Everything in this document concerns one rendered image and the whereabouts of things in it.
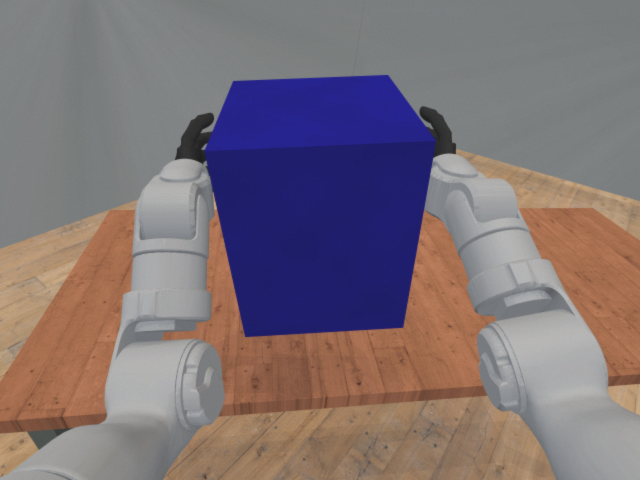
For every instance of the robot left upper arm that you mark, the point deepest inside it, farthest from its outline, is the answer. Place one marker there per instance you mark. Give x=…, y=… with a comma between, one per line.
x=159, y=393

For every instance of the right robot forearm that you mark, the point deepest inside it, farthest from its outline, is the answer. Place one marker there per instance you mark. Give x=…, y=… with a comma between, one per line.
x=507, y=276

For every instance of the robot right upper arm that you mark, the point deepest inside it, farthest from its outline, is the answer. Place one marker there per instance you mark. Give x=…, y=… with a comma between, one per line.
x=546, y=368

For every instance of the carton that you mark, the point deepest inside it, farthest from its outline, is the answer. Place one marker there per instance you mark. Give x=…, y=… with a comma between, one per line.
x=320, y=186

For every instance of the left robot forearm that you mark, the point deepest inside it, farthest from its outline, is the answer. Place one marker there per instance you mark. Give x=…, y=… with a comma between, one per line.
x=170, y=252

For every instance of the robot left hand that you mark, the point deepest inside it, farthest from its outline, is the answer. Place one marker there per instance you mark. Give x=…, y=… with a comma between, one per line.
x=193, y=140

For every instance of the robot right hand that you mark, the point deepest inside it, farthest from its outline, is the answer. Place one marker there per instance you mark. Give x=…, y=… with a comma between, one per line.
x=440, y=131

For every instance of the table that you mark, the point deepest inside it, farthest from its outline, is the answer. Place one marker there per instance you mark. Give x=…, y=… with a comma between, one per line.
x=57, y=381

